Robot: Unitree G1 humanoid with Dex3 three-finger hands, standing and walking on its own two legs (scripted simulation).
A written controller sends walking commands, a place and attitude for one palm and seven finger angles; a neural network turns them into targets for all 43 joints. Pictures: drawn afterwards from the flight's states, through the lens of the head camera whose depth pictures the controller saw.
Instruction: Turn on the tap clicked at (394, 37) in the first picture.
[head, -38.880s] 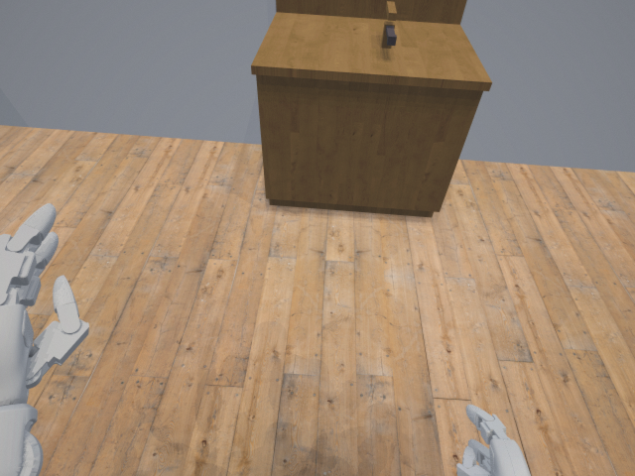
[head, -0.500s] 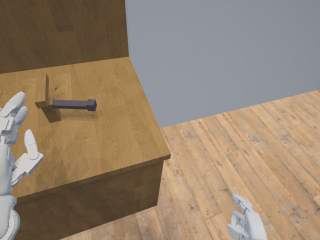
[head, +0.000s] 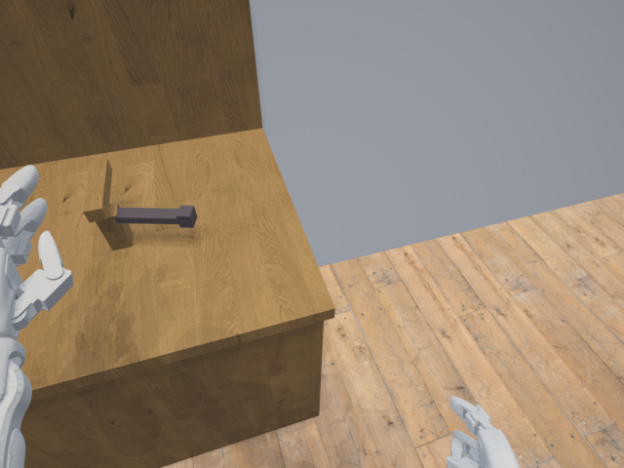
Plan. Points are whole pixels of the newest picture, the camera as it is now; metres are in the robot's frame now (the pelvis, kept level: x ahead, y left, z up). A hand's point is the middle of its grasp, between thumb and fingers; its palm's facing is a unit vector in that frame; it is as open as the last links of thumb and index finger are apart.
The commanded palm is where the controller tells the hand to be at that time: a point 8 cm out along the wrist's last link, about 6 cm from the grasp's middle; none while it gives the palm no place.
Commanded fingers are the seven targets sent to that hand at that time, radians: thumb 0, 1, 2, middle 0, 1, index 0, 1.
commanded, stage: turn the palm inward beside the body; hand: left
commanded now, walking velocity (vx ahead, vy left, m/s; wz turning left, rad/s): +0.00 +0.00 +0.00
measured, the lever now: (187, 216) +0.50 +0.27 +0.01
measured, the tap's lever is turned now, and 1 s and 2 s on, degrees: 71 71 71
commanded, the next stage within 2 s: none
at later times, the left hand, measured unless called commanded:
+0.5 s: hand (115, 327) +0.21 +0.22 +0.14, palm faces +0.47 -0.83 -0.30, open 7.4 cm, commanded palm +0.15 +0.27 +0.15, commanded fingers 0.00 0.90 0.90 -0.20 -0.30 -0.20 -0.30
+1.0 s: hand (107, 355) +0.19 +0.22 +0.13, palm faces +0.51 -0.84 -0.20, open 7.4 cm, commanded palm +0.13 +0.26 +0.14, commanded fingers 0.00 0.90 0.90 -0.20 -0.30 -0.20 -0.30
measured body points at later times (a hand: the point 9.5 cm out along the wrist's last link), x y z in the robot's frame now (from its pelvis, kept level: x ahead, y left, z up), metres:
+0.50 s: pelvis +0.01 -0.05 -0.01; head +0.01 -0.08 +0.44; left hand +0.18 +0.26 +0.16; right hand +0.21 -0.27 -0.10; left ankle +0.01 +0.10 -0.74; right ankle +0.00 -0.12 -0.74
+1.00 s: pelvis +0.01 -0.03 -0.02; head +0.00 -0.05 +0.43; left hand +0.16 +0.27 +0.14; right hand +0.21 -0.23 -0.10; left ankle +0.01 +0.11 -0.74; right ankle +0.00 -0.12 -0.74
